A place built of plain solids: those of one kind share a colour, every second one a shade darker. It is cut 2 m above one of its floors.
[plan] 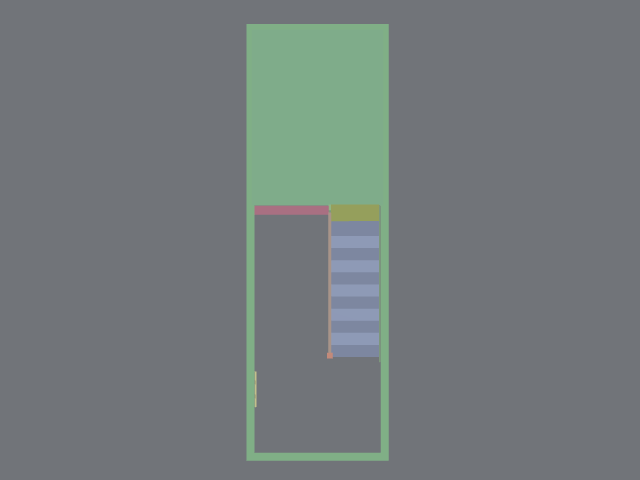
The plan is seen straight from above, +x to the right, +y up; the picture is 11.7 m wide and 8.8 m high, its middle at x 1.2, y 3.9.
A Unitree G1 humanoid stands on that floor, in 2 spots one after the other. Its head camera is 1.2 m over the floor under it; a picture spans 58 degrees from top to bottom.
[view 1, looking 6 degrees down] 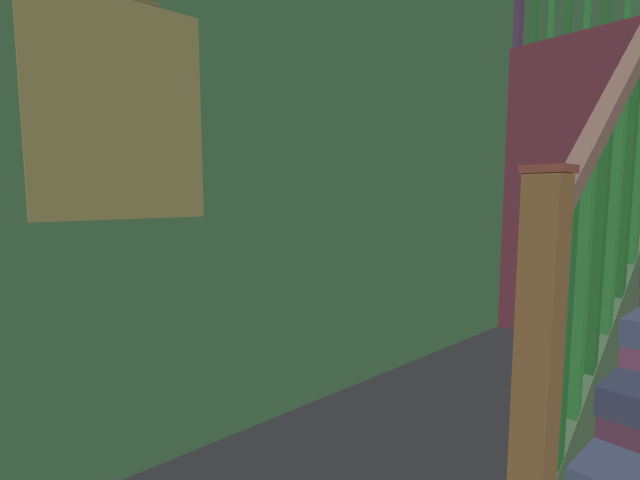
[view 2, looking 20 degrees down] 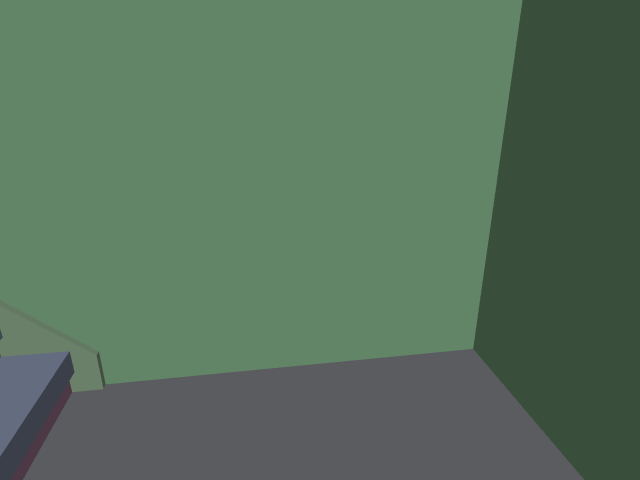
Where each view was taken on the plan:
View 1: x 1.84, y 0.61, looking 139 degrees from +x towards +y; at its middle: wall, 2.46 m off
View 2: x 0.68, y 1.00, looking -9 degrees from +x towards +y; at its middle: wall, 1.76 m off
